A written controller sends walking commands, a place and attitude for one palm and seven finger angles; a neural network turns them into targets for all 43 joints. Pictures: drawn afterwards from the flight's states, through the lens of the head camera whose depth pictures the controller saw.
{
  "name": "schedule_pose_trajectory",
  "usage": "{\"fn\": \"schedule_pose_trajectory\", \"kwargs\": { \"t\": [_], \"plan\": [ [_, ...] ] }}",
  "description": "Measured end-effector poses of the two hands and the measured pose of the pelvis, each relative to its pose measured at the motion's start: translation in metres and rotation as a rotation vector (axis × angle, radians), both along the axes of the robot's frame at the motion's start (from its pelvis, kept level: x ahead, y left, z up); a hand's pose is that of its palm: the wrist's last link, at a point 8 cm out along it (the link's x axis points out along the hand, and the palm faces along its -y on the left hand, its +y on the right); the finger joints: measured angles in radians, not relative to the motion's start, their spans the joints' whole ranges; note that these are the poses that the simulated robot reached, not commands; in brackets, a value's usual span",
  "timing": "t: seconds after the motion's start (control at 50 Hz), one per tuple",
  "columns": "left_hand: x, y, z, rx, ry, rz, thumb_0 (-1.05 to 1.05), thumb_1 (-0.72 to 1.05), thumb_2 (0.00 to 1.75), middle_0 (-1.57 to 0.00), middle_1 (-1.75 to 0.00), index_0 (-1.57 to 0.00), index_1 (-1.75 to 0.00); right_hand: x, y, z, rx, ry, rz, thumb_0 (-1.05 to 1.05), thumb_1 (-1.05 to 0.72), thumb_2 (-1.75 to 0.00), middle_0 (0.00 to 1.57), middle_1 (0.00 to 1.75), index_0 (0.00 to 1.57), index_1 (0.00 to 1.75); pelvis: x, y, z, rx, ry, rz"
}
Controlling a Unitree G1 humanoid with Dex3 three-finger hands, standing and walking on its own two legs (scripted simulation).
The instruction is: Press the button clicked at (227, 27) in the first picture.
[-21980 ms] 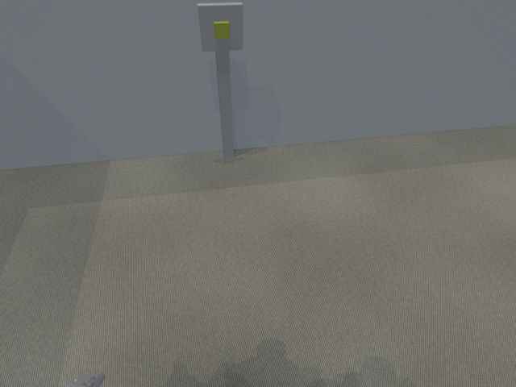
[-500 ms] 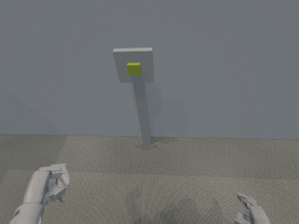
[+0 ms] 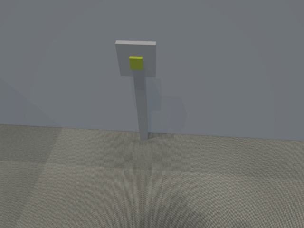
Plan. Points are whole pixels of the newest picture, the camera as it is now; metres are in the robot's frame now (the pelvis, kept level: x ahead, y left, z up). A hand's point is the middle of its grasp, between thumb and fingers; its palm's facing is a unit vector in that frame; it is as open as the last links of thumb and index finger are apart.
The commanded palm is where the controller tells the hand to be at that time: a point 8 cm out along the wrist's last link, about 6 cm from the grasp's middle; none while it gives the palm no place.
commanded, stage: let the arm hang, fingers relaxed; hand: left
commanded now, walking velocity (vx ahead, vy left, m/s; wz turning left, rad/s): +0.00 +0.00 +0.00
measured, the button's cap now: (136, 62) +0.81 +0.12 -0.03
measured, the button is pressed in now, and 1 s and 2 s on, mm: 0 0 0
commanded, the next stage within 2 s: stand and wait in 0.48 s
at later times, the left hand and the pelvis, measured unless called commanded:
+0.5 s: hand out of the picture +0.00 +0.16 -0.18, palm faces +0.03 -0.99 -0.17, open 7.3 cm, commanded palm none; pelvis +0.01 +0.00 +0.00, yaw -1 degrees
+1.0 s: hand out of the picture +0.02 +0.15 -0.17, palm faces +0.03 -0.98 -0.17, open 7.3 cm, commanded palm none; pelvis +0.04 -0.01 +0.00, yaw -1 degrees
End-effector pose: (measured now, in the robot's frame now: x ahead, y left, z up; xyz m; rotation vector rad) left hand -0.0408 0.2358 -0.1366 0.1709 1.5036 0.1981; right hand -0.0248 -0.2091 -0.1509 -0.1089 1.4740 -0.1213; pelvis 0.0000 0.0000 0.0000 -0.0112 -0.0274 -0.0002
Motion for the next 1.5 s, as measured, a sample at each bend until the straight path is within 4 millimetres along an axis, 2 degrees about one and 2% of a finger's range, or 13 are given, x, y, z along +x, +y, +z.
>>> {"fn": "schedule_pose_trajectory", "kwargs": {
  "t": [0.14,0.3,0.68,1.0,1.5],
  "plan": [
    [0.01,-0.013,-0.005,-0.032,-0.02,0.0,0.01,0.91,0.9,-0.28,-0.4,-0.28,-0.4,-0.006,0.015,-0.001,0.02,0.007,-0.026,0.01,-0.91,-0.89,0.2,0.3,0.2,0.3,0.002,0.002,0.0,0.006,0.001,-0.009],
    [0.035,-0.029,-0.01,-0.072,-0.078,-0.013,0.01,0.92,0.9,-0.21,-0.32,-0.21,-0.32,-0.001,0.015,0.001,0.009,-0.011,-0.039,0.01,-0.91,-0.89,0.2,0.3,0.2,0.3,0.006,0.003,0.001,0.01,0.002,-0.011],
    [0.043,-0.029,-0.007,-0.055,-0.052,-0.004,0.0,0.91,0.9,-0.2,-0.3,-0.2,-0.3,0.022,0.005,0.002,-0.003,-0.016,-0.036,0.01,-0.91,-0.89,0.2,0.3,0.2,0.3,0.022,-0.003,0.002,0.013,0.005,-0.012],
    [0.06,-0.038,-0.007,-0.063,-0.063,-0.009,0.0,0.91,0.9,-0.2,-0.3,-0.2,-0.3,0.04,-0.007,0.003,-0.016,-0.019,-0.028,0.01,-0.91,-0.89,0.2,0.3,0.2,0.3,0.036,-0.01,0.003,0.014,0.006,-0.011],
    [0.076,-0.04,-0.005,-0.047,-0.071,-0.012,0.0,0.91,0.9,-0.2,-0.3,-0.2,-0.3,0.055,-0.018,0.003,-0.023,-0.023,-0.024,0.01,-0.91,-0.89,0.2,0.3,0.2,0.3,0.049,-0.018,0.004,0.016,0.006,-0.011]
  ]
}}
